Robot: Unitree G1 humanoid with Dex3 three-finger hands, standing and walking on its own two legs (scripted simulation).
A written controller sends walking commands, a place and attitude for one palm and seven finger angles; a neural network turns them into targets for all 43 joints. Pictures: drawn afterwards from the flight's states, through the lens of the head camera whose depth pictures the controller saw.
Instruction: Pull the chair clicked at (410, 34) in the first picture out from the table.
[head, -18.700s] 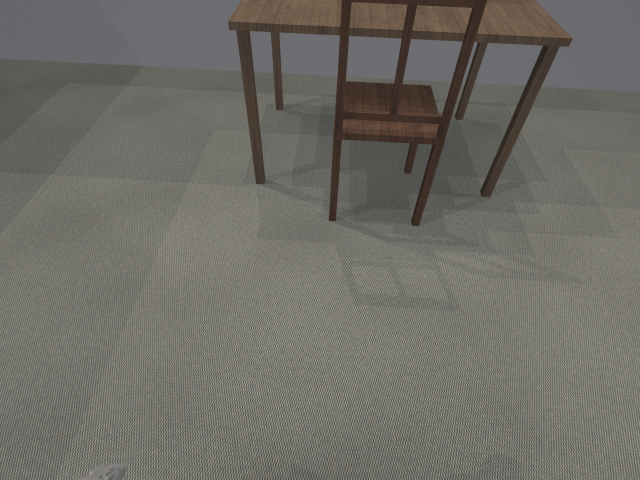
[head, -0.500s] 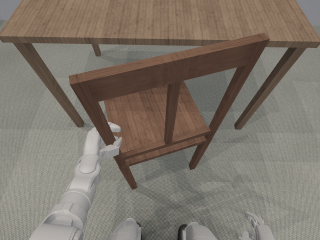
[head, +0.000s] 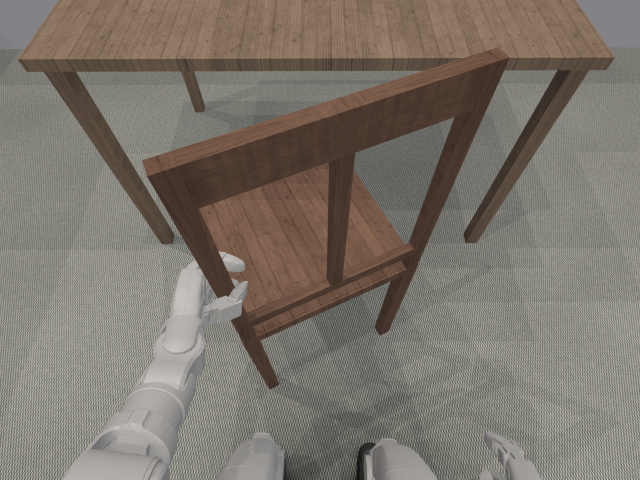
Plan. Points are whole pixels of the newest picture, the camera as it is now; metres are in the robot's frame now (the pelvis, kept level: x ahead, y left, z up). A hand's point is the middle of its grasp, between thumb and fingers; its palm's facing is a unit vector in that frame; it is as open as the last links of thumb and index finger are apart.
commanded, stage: step backward, pulling the chair out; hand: left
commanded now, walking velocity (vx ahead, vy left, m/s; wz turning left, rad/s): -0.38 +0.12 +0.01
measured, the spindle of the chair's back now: (337, 230) +0.45 -0.01 -0.04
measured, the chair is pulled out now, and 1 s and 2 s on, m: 0.21 0.41 0.55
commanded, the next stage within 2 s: stop walking, hand still on the chair in 1.10 s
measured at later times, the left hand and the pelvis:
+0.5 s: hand (225, 363) +0.26 +0.13 -0.05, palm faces +0.06 -0.98 -0.19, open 5.7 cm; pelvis -0.09 +0.00 +0.01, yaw +0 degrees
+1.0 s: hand (214, 472) +0.14 +0.13 -0.05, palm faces +0.02 -0.97 -0.24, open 5.8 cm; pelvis -0.20 +0.00 +0.02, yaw +0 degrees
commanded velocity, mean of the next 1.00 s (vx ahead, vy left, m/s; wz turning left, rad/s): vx -0.37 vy -0.02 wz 0.00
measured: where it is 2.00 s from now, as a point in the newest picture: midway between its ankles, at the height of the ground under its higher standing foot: outside the picture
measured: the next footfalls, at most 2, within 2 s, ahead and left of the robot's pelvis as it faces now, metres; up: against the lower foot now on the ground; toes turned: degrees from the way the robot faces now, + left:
left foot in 0.12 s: +0.03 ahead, +0.14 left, +0.00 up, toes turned +1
right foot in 0.32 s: +0.01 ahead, -0.12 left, +0.00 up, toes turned -2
